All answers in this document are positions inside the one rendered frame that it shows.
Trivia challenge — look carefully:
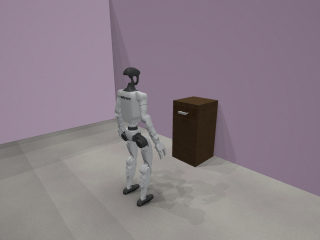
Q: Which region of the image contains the robot left hand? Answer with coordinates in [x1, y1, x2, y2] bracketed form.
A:
[118, 127, 126, 140]

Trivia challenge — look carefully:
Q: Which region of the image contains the handle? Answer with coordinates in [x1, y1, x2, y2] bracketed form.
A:
[178, 111, 188, 115]

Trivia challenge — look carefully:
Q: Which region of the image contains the robot right hand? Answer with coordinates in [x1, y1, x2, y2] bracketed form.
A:
[154, 141, 167, 160]

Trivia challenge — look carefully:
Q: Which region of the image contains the right robot upper arm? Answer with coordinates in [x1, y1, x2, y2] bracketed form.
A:
[136, 91, 148, 123]

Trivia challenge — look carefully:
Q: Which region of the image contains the right robot forearm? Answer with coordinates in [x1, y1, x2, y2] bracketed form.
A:
[145, 115, 160, 144]

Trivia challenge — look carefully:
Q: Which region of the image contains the left robot forearm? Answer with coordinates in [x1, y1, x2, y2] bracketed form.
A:
[114, 112, 124, 128]

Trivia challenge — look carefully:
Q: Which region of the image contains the cabinet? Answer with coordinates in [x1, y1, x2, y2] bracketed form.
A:
[172, 96, 218, 167]

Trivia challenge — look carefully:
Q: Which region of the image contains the left robot thigh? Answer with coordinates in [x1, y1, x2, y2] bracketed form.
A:
[121, 131, 138, 167]

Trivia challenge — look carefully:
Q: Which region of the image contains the left robot upper arm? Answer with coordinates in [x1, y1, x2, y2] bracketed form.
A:
[115, 89, 123, 115]

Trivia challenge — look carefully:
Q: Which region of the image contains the left robot shin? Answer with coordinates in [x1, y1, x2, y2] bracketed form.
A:
[125, 157, 137, 189]

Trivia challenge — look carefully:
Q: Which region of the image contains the drawer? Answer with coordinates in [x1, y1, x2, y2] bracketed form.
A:
[174, 104, 197, 121]

